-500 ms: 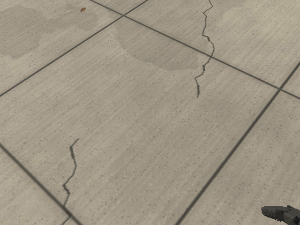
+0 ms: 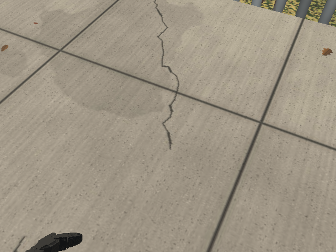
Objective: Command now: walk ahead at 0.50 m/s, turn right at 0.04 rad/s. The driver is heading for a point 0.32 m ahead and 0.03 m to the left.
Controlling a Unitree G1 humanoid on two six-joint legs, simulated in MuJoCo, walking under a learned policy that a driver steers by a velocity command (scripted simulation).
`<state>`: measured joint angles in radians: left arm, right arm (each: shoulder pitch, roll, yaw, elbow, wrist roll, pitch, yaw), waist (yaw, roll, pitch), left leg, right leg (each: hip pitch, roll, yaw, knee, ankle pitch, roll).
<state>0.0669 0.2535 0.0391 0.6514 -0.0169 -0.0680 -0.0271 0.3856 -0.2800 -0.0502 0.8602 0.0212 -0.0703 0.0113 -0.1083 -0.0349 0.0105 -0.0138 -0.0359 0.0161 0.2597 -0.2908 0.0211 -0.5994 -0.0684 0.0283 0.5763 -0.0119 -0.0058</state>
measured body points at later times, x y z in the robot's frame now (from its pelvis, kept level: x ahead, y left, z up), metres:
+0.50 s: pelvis +0.22 -0.03 +0.00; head +0.24 -0.03 +0.45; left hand +0.29 +0.24 -0.13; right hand +0.39 -0.28 -0.11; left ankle +0.32 +0.09 -0.73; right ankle +0.17 -0.13 -0.74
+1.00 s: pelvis +0.26 -0.01 -0.01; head +0.27 -0.01 +0.44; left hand +0.29 +0.25 -0.15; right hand +0.39 -0.26 -0.14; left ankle +0.32 +0.09 -0.74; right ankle +0.17 -0.13 -0.74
